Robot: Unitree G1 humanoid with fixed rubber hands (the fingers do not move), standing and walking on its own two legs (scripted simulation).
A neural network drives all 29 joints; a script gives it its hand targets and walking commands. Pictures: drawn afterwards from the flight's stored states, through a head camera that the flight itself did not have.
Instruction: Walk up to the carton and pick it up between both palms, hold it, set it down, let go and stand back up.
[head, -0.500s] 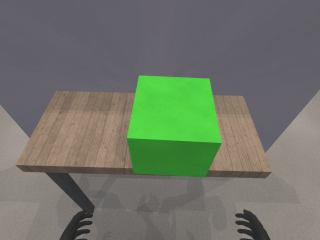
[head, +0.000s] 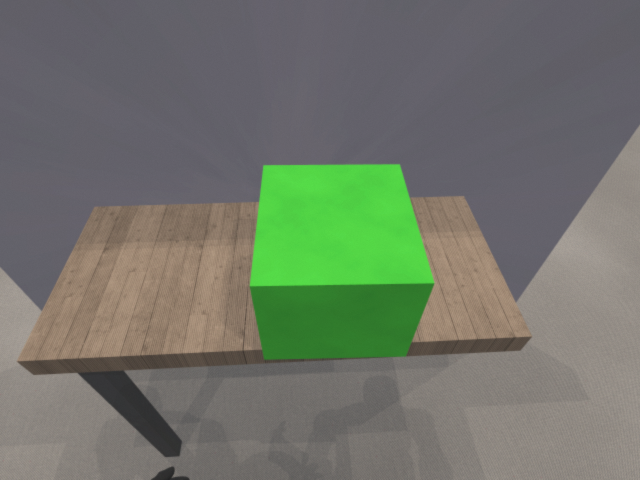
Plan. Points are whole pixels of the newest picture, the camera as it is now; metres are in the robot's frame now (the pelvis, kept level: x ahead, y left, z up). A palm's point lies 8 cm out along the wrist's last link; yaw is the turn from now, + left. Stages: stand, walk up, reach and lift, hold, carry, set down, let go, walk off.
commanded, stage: stand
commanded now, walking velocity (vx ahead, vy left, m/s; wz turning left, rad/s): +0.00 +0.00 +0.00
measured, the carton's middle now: (333, 259) +0.43 -0.02 +0.01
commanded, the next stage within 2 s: none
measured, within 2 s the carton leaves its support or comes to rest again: neither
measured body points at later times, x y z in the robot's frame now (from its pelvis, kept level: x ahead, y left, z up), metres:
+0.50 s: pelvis +0.01 +0.02 +0.00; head +0.01 +0.02 +0.45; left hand +0.05 +0.24 -0.15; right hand +0.00 -0.22 -0.15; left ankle -0.04 +0.09 -0.73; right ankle +0.05 -0.11 -0.73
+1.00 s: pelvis +0.01 +0.04 +0.00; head +0.01 +0.04 +0.45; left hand +0.03 +0.26 -0.16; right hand -0.04 -0.18 -0.16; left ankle -0.04 +0.09 -0.73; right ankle +0.05 -0.11 -0.73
